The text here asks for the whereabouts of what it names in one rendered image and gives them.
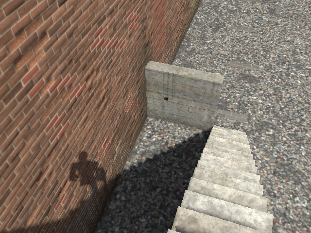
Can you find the stairs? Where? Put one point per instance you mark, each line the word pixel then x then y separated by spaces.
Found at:
pixel 224 194

